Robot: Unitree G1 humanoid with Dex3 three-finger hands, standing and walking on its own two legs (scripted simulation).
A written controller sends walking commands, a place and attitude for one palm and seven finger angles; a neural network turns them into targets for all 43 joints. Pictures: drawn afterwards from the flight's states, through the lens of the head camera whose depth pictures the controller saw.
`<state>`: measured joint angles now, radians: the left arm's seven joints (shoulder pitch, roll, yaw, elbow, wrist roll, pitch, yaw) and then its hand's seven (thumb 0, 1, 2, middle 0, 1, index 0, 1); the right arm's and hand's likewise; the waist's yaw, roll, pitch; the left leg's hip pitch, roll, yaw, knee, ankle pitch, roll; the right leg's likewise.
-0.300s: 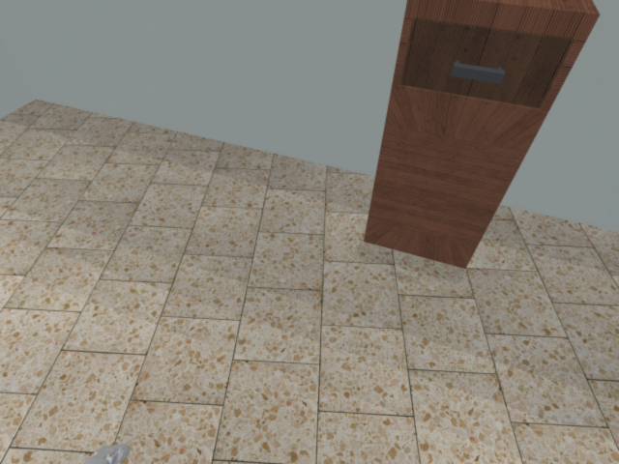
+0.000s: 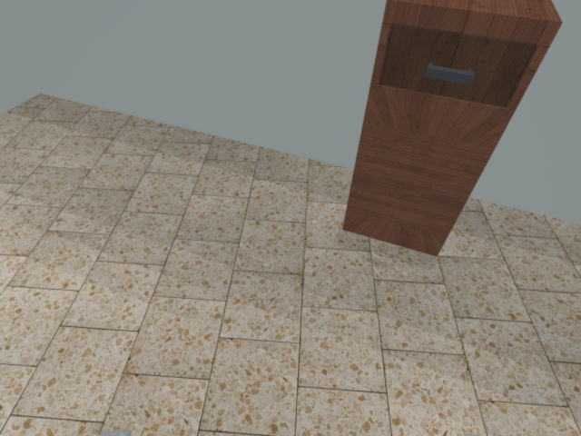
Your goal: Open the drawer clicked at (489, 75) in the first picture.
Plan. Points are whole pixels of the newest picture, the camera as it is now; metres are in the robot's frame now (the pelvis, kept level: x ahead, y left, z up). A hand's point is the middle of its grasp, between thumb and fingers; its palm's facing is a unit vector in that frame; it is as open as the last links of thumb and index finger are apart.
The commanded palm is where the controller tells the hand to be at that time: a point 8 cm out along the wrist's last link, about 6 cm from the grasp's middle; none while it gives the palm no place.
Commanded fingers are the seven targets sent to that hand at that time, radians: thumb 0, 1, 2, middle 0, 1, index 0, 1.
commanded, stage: stand and wait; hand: left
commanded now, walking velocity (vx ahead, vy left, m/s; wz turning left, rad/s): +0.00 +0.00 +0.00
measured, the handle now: (449, 71) +1.07 -0.39 +0.04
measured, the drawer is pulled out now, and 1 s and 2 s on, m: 0.00 0.00 0.00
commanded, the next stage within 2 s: look at it before walking up in 0.52 s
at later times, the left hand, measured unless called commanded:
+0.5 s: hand out of the picture +0.06 +0.24 -0.15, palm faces -0.02 -0.94 -0.33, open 7.4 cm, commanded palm none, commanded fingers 0.00 0.90 0.90 -0.20 -0.30 -0.20 -0.30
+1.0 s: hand out of the picture +0.07 +0.24 -0.15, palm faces -0.02 -0.94 -0.33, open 7.4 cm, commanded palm none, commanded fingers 0.00 0.90 0.90 -0.20 -0.30 -0.20 -0.30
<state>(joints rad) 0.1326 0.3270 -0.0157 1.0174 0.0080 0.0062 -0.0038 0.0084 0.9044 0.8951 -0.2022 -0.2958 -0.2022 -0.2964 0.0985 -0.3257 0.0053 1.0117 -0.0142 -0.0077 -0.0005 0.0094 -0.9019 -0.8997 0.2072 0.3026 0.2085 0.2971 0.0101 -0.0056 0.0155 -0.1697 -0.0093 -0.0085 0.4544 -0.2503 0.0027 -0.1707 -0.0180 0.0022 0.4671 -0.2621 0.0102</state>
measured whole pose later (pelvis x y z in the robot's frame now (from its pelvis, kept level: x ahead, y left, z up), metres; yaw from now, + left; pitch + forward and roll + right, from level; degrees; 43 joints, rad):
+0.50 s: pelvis -0.01 -0.01 +0.00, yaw +0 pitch -2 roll +0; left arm 0.14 0.34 -0.01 1.09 0.01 0.00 -0.01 0.01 0.91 0.90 -0.20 -0.30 -0.20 -0.30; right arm 0.13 -0.34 0.00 1.11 -0.01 0.00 0.00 0.01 -0.90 -0.90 0.21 0.30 0.21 0.30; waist 0.00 0.00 0.04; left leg -0.16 0.00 -0.01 0.40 -0.21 -0.01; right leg -0.16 -0.01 0.00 0.41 -0.22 0.00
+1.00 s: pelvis +0.00 -0.01 +0.01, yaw +0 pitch -2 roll +0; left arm 0.13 0.34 -0.01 1.09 0.01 0.00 0.00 0.01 0.91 0.90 -0.20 -0.30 -0.20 -0.30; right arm 0.11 -0.34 0.00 1.11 -0.01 -0.01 0.00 0.01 -0.90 -0.90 0.21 0.30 0.21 0.30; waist 0.00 0.00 0.03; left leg -0.14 0.01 -0.01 0.37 -0.20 -0.01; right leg -0.14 0.00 0.00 0.39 -0.21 0.00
